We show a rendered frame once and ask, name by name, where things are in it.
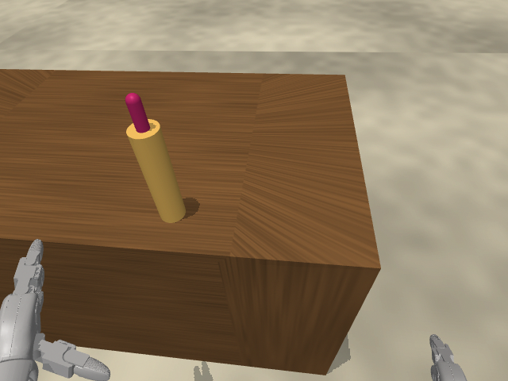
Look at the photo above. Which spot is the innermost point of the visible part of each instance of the bottle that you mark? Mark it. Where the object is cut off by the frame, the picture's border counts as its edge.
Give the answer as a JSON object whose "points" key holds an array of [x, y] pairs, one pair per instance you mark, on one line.
{"points": [[147, 141]]}

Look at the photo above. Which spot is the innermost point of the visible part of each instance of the left robot hand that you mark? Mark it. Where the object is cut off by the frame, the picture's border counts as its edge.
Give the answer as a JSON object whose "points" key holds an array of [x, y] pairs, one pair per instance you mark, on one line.
{"points": [[20, 336]]}

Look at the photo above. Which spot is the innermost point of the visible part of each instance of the right robot hand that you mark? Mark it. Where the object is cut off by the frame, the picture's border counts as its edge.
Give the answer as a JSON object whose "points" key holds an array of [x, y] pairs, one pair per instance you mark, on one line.
{"points": [[444, 368]]}

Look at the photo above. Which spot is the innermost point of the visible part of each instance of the left robot arm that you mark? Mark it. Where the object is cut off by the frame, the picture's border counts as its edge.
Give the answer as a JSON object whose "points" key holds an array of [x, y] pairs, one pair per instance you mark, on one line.
{"points": [[18, 370]]}

